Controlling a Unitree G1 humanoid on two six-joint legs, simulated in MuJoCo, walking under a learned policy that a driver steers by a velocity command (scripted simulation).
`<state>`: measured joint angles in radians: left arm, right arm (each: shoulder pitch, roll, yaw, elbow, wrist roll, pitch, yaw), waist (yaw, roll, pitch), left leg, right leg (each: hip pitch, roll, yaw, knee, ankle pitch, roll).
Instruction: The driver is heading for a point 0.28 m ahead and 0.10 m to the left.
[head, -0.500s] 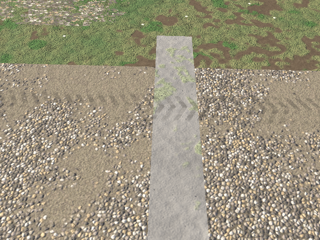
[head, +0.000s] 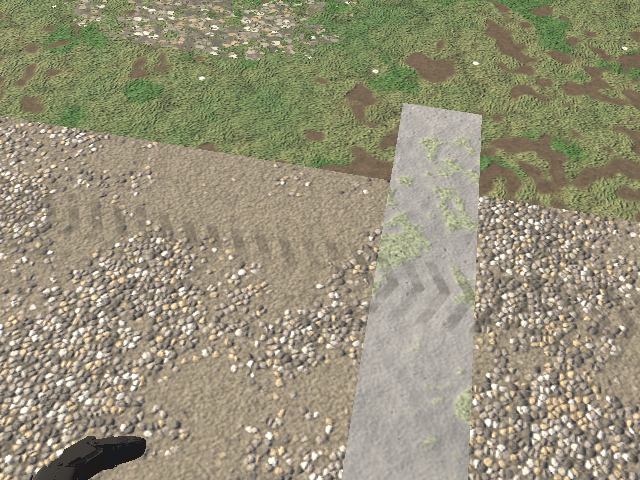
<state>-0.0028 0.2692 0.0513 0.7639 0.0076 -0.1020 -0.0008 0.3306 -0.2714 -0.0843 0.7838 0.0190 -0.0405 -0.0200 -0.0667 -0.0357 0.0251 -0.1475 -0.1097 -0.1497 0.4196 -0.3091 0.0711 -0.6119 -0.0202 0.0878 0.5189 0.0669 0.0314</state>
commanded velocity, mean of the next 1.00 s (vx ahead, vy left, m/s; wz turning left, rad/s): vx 0.06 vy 0.00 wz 0.22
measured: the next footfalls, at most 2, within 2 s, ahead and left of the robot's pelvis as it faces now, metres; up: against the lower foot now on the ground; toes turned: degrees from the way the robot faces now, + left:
right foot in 0.06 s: +0.23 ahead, -0.12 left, +0.00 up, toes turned +8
left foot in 0.46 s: +0.14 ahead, +0.12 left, +0.00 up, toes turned +10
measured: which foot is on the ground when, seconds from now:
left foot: down 0.00-0.06, up 0.08-0.44, down 0.46-1.00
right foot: up 0.00-0.04, down 0.06-1.00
